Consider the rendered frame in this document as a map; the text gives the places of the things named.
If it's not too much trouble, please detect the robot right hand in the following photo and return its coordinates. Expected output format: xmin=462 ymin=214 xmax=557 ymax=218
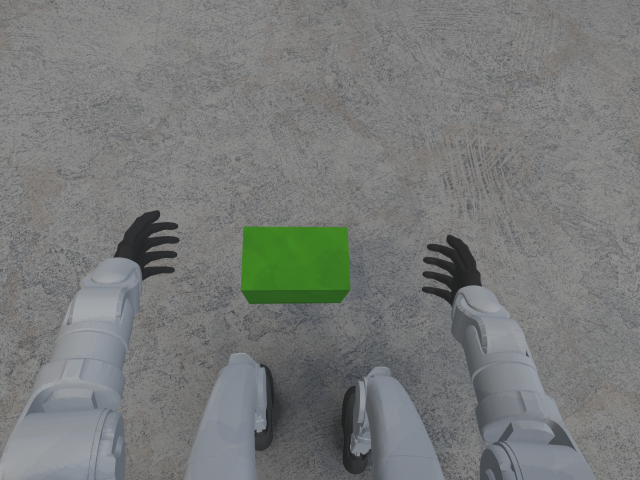
xmin=422 ymin=235 xmax=482 ymax=306

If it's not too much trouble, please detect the robot left hand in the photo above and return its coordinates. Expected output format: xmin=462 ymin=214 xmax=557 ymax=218
xmin=113 ymin=210 xmax=179 ymax=281

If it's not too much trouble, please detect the right robot foot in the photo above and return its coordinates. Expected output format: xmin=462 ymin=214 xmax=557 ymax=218
xmin=342 ymin=386 xmax=368 ymax=474

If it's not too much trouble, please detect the carton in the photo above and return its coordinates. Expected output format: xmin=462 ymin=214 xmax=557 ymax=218
xmin=241 ymin=227 xmax=350 ymax=304

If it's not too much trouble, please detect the robot right upper arm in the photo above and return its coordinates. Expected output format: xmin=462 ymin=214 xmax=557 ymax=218
xmin=480 ymin=441 xmax=594 ymax=480

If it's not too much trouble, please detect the robot left shin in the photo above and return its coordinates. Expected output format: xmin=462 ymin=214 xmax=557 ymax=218
xmin=217 ymin=353 xmax=267 ymax=430

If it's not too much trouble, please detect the robot left upper arm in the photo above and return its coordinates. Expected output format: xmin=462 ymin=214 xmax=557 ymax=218
xmin=1 ymin=408 xmax=126 ymax=480

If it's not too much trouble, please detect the robot left forearm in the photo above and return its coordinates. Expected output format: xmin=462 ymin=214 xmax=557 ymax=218
xmin=0 ymin=257 xmax=142 ymax=480

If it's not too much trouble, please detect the robot right forearm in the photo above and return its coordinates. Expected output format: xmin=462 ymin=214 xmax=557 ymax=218
xmin=451 ymin=285 xmax=596 ymax=480

